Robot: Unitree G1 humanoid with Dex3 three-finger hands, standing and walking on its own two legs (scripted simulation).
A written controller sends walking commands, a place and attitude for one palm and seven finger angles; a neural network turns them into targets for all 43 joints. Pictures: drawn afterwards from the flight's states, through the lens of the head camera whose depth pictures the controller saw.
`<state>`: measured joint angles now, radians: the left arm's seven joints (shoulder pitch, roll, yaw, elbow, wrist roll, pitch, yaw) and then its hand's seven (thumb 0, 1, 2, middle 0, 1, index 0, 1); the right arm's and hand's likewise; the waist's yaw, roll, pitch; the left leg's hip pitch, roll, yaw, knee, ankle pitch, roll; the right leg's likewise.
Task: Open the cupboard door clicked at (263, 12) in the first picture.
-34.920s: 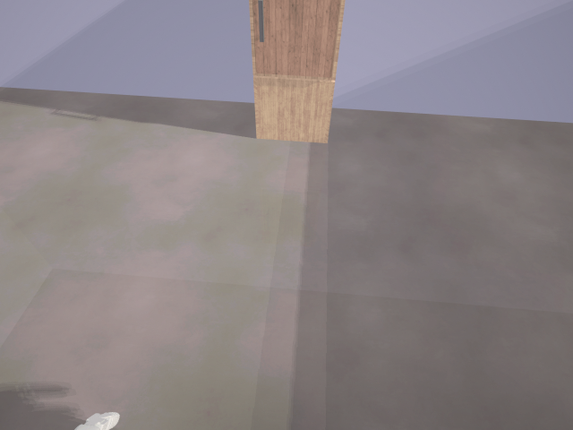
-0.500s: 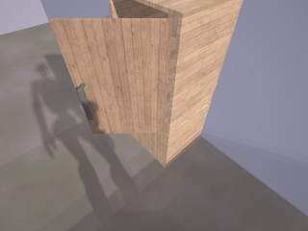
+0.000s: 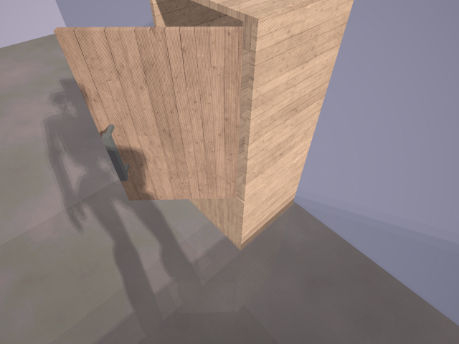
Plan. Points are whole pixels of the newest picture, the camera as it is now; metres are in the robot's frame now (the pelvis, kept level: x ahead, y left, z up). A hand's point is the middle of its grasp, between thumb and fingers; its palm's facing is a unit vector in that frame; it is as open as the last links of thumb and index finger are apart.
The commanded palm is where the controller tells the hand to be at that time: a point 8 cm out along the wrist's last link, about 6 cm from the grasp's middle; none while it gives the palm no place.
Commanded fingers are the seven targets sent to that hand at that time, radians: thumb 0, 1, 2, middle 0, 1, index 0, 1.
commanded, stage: come to a stop and stand still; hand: left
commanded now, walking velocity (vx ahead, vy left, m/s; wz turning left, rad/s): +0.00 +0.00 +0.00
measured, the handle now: (117, 153) +0.61 +0.36 -0.08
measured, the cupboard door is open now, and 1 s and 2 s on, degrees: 49 49 49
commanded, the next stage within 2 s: look again from close up in 0.40 s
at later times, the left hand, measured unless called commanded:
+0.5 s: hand out of the picture +0.01 +0.15 -0.17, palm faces +0.03 -0.99 -0.16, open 7.4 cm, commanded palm none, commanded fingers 0.00 0.90 0.90 -0.20 -0.30 -0.20 -0.30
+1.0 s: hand out of the picture +0.01 +0.15 -0.17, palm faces +0.05 -0.99 -0.16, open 7.4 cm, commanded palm none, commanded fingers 0.00 0.90 0.90 -0.20 -0.30 -0.20 -0.30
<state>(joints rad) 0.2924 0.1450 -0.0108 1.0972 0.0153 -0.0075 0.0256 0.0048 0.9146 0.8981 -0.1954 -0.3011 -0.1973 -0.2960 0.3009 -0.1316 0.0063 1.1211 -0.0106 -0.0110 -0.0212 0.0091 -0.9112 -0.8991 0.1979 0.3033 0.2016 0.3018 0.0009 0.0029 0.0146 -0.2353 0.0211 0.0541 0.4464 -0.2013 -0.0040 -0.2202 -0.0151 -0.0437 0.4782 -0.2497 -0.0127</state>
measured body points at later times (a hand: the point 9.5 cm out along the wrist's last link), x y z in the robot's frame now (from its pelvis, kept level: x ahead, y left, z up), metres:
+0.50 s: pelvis +0.02 -0.01 +0.00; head +0.03 -0.01 +0.45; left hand +0.01 +0.21 -0.16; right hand +0.02 -0.23 -0.16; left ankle +0.02 +0.12 -0.74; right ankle +0.00 -0.11 -0.74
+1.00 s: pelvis +0.03 -0.01 +0.00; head +0.03 -0.01 +0.45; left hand +0.01 +0.20 -0.16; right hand +0.02 -0.22 -0.16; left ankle +0.02 +0.12 -0.74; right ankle +0.00 -0.11 -0.74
